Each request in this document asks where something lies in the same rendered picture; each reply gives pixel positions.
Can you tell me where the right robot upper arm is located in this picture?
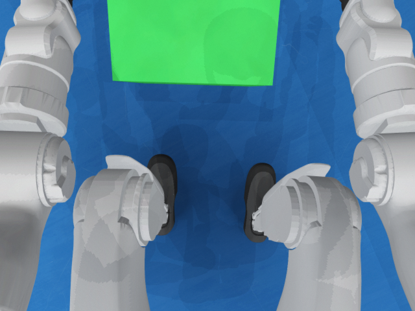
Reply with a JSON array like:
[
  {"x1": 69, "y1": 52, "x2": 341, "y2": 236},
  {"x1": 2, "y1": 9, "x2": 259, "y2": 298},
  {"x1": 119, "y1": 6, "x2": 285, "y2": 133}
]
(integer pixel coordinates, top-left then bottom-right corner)
[{"x1": 349, "y1": 132, "x2": 415, "y2": 311}]

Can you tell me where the carton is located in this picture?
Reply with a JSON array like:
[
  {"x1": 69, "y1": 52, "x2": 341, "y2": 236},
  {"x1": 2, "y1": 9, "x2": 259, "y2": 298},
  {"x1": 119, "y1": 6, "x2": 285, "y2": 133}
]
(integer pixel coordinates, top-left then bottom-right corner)
[{"x1": 107, "y1": 0, "x2": 280, "y2": 86}]

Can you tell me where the left robot foot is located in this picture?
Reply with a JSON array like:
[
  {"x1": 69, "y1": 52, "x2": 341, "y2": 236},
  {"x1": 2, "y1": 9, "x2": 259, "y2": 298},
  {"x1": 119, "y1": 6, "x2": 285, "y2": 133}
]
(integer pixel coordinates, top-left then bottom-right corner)
[{"x1": 147, "y1": 154, "x2": 178, "y2": 235}]

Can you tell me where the robot left forearm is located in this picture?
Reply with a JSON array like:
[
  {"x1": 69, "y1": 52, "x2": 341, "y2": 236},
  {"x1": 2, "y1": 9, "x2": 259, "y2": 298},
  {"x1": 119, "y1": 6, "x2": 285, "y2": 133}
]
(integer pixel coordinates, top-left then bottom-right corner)
[{"x1": 0, "y1": 0, "x2": 81, "y2": 137}]

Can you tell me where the left robot upper arm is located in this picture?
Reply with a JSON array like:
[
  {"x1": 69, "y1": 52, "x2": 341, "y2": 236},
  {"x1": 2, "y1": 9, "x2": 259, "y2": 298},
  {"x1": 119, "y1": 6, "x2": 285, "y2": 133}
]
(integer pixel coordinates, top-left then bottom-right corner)
[{"x1": 0, "y1": 131, "x2": 76, "y2": 311}]

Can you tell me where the right robot shin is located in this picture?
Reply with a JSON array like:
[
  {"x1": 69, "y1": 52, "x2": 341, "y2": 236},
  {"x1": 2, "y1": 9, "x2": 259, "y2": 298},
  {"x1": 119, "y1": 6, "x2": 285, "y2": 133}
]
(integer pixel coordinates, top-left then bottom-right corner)
[{"x1": 252, "y1": 163, "x2": 362, "y2": 242}]

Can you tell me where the robot right forearm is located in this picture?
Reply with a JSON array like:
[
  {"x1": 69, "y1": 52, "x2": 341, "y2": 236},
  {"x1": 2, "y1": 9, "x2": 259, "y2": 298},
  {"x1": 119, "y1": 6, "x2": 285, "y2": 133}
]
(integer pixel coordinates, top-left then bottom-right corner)
[{"x1": 336, "y1": 0, "x2": 415, "y2": 139}]

